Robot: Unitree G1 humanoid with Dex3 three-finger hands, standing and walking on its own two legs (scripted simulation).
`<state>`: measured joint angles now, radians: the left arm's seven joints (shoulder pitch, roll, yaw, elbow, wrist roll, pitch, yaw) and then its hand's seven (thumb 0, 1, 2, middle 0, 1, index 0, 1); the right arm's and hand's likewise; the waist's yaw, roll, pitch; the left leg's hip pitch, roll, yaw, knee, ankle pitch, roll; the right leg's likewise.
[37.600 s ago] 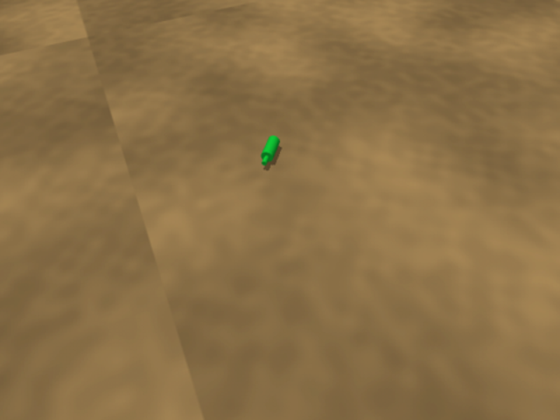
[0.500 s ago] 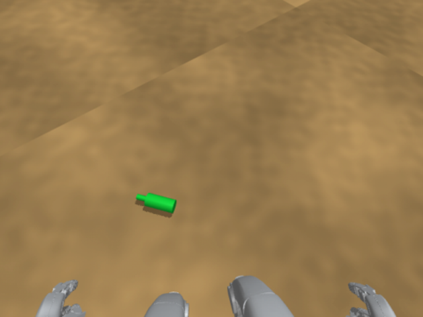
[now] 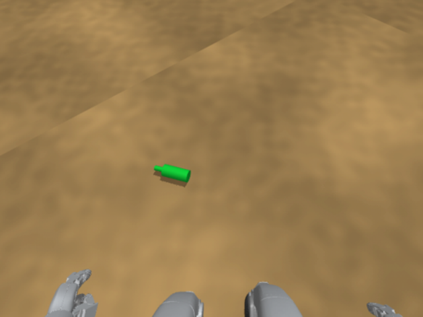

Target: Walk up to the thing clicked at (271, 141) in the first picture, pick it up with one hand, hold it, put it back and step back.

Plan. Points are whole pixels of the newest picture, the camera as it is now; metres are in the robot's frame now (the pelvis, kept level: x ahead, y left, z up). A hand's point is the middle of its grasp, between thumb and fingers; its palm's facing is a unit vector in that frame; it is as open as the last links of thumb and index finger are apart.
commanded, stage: step back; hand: left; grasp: from above
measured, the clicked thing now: (171, 172) +0.78 +0.26 -0.72
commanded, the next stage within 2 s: stand in 1.62 s
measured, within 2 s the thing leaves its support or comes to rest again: neither
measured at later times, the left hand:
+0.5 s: hand out of the picture -0.13 +0.24 -0.13, palm faces -0.05 -0.90 -0.43, open 7.4 cm
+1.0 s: hand out of the picture -0.22 +0.24 -0.14, palm faces +0.04 -0.91 -0.40, open 7.4 cm
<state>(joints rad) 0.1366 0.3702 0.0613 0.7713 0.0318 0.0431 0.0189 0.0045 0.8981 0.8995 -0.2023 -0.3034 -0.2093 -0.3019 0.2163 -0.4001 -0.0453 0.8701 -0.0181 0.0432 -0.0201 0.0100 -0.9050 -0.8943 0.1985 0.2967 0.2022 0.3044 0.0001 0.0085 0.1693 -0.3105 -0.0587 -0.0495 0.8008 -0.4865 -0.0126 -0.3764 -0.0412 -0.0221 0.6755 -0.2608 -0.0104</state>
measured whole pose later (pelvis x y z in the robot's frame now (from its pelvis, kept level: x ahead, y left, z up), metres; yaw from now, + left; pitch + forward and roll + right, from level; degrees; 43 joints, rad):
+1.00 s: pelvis -0.26 -0.04 +0.00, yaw +1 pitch -3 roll +0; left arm 0.25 0.38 0.07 1.00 0.04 -0.02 -0.01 0.00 0.90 0.90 -0.20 -0.30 -0.21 -0.30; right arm 0.22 -0.36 -0.05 0.98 -0.04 0.02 0.01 0.01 -0.90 -0.89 0.20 0.30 0.20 0.30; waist 0.01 0.03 0.05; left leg -0.28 0.01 -0.07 0.75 -0.47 0.01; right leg -0.28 0.03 -0.03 0.61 -0.28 -0.04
